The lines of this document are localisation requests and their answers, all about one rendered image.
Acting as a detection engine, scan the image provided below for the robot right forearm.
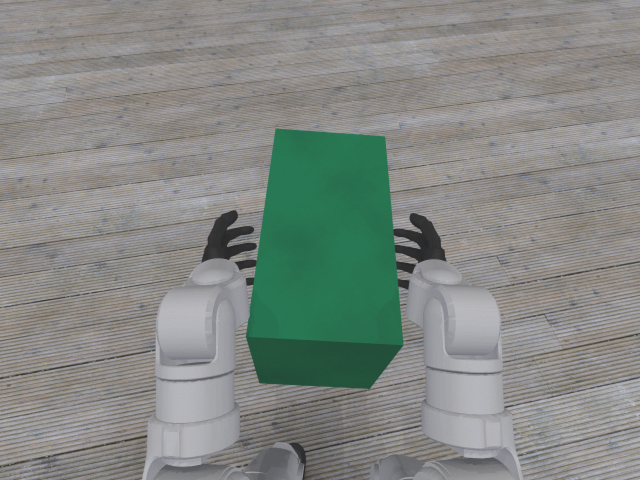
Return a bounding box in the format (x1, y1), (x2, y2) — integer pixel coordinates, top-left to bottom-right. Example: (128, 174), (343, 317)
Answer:
(405, 259), (524, 480)

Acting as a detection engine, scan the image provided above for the robot left hand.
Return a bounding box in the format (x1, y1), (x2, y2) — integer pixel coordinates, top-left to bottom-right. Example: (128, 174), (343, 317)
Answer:
(201, 210), (257, 286)

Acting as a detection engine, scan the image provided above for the robot left forearm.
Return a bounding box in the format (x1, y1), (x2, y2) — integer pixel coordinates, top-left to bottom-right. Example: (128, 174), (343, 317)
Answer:
(142, 258), (250, 480)

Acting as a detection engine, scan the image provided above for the robot right upper arm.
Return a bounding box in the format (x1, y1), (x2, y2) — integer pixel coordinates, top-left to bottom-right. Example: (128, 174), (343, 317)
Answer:
(413, 457), (516, 480)

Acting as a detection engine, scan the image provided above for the robot thigh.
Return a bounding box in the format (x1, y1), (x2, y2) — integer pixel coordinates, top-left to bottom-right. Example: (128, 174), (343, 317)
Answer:
(369, 454), (425, 480)
(242, 448), (304, 480)

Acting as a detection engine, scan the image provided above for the right robot thigh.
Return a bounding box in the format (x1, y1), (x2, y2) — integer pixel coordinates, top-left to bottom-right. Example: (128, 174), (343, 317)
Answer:
(369, 454), (425, 480)

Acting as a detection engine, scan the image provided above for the carton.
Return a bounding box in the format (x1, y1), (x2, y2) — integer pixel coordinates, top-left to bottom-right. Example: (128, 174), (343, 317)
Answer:
(246, 129), (403, 389)

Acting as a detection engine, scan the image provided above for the left robot thigh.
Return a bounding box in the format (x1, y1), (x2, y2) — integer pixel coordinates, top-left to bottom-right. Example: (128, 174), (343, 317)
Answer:
(242, 448), (304, 480)

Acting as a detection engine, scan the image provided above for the robot right hand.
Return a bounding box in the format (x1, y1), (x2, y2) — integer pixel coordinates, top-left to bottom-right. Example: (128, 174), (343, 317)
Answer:
(393, 213), (447, 289)

